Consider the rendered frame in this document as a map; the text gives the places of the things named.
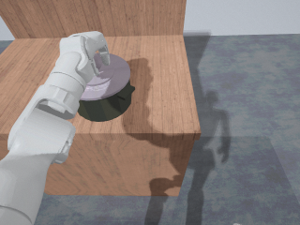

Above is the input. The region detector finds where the left robot upper arm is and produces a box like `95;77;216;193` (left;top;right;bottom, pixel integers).
0;108;76;225

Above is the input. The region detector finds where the table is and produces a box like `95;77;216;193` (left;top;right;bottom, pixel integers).
0;0;202;197

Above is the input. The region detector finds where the robot left hand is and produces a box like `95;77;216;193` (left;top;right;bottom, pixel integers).
69;31;111;76

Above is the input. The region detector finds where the lid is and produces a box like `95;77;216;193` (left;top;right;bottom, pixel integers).
80;52;130;101

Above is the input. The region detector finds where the pot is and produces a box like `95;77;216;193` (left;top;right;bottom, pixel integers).
77;80;135;122

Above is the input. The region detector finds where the robot left forearm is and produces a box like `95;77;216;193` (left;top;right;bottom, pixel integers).
7;33;96;150

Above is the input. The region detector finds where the knob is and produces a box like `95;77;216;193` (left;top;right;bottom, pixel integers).
93;53;102;69

